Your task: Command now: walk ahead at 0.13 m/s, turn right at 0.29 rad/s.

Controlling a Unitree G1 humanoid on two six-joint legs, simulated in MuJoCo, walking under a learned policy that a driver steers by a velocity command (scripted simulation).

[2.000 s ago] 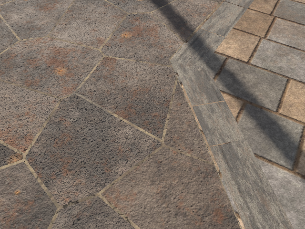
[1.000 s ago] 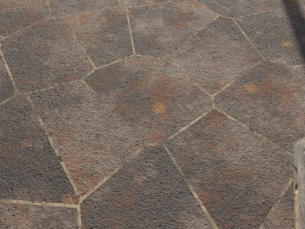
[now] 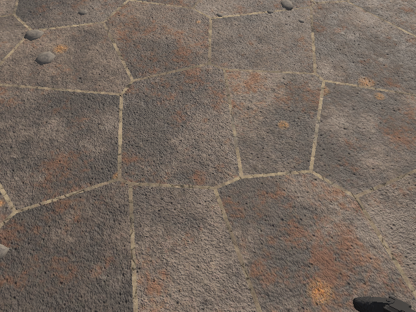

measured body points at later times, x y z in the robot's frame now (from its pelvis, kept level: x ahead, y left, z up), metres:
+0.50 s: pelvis +0.04 -0.04 +0.01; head +0.07 -0.09 +0.46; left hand +0.23 +0.21 -0.07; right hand +0.12 -0.37 -0.11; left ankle +0.09 +0.11 -0.65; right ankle +0.04 -0.13 -0.73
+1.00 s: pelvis +0.07 -0.01 +0.01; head +0.12 -0.02 +0.46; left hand +0.35 +0.16 -0.10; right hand +0.02 -0.32 -0.09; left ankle +0.13 +0.09 -0.73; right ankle -0.02 -0.12 -0.66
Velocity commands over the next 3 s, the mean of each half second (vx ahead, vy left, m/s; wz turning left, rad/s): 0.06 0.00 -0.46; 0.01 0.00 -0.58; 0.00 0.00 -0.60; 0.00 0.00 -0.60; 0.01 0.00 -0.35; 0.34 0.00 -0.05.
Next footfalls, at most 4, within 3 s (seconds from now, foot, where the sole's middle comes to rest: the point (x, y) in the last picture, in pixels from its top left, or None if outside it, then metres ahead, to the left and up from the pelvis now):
0.28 right None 0.08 -0.14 -0.77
0.78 left None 0.17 0.07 -0.77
1.20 right None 0.01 -0.16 -0.77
1.66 left None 0.20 -0.03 -0.77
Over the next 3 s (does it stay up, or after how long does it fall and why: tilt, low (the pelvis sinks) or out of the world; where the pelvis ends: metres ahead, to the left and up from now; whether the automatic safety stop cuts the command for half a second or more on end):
stays up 0.01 -0.24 0.01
